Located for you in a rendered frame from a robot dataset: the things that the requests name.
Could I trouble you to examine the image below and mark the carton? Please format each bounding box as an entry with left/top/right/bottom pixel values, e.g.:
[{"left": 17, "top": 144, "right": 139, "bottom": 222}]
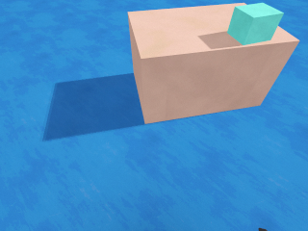
[{"left": 227, "top": 3, "right": 284, "bottom": 45}]

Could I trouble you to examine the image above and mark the pedestal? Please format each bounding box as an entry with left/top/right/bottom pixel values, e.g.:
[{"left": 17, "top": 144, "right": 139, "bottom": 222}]
[{"left": 128, "top": 3, "right": 300, "bottom": 124}]

